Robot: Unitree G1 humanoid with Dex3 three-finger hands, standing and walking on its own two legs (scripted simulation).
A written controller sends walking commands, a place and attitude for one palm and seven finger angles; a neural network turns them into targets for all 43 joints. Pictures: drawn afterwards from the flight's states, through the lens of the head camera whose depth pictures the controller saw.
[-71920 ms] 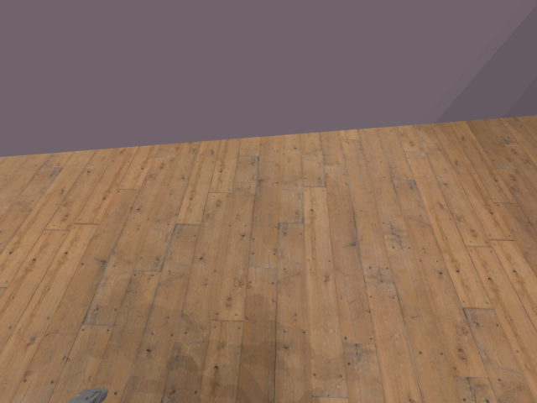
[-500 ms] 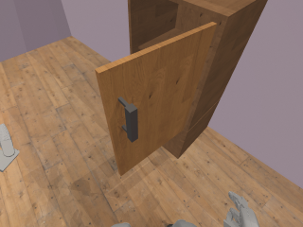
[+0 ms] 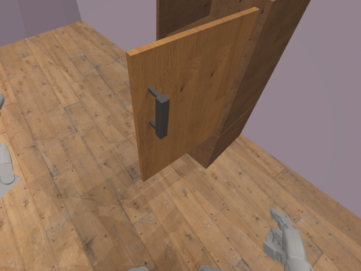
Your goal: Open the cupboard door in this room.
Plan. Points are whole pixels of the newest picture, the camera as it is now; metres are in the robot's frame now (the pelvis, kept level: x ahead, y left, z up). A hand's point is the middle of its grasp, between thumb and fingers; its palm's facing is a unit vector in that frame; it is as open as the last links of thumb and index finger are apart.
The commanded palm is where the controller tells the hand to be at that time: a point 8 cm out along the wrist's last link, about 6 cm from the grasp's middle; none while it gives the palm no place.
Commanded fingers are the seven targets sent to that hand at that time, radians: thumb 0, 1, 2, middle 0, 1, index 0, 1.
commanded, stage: stop stepping back and stand still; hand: left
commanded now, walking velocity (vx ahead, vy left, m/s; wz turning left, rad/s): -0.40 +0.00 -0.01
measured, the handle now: (156, 113) +0.48 +0.10 +0.04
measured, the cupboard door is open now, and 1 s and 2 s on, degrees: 83 83 83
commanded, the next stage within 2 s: let the arm hang, fingers relaxed in 0.84 s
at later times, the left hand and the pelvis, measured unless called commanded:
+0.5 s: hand out of the picture +0.08 +0.25 +0.17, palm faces +0.47 -0.79 -0.40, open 7.4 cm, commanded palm +0.03 +0.28 +0.18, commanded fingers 0.00 0.90 0.90 -0.20 -0.30 -0.20 -0.30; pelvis -0.11 -0.02 +0.00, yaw +0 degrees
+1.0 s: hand out of the picture +0.08 +0.25 +0.11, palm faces +0.36 -0.79 -0.49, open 7.4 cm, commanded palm none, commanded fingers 0.00 0.90 0.90 -0.20 -0.30 -0.20 -0.30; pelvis -0.13 -0.02 +0.00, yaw +1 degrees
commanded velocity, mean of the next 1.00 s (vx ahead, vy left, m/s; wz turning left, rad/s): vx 0.13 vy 0.01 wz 0.00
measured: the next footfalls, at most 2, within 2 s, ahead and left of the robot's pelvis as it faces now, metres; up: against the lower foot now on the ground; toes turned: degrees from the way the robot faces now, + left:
right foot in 0.26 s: -0.10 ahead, -0.12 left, +0.00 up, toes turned -2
left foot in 0.48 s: -0.05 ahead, +0.10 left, +0.00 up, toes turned +3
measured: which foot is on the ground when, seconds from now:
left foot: down 0.00-0.26, up 0.28-0.46, down 0.48-1.00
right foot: up 0.00-0.24, down 0.26-1.00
